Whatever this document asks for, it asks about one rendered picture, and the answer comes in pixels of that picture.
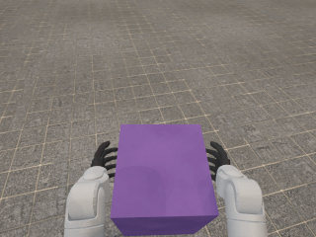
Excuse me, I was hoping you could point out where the carton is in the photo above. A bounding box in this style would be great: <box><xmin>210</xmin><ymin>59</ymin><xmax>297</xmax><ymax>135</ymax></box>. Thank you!
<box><xmin>110</xmin><ymin>124</ymin><xmax>219</xmax><ymax>236</ymax></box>

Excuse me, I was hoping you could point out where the left robot hand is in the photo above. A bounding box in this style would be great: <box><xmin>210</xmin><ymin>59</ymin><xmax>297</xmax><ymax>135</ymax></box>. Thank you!
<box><xmin>91</xmin><ymin>141</ymin><xmax>119</xmax><ymax>178</ymax></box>

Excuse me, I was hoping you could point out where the right robot forearm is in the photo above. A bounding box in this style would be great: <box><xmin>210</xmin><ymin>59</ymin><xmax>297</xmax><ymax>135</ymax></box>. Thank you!
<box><xmin>215</xmin><ymin>165</ymin><xmax>268</xmax><ymax>237</ymax></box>

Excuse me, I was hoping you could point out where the left robot forearm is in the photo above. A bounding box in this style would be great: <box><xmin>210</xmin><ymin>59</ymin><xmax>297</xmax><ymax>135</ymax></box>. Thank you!
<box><xmin>63</xmin><ymin>166</ymin><xmax>111</xmax><ymax>237</ymax></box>

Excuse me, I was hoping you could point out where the right robot hand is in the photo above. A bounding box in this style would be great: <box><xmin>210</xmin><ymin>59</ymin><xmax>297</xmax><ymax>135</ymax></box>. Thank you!
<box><xmin>205</xmin><ymin>141</ymin><xmax>231</xmax><ymax>182</ymax></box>

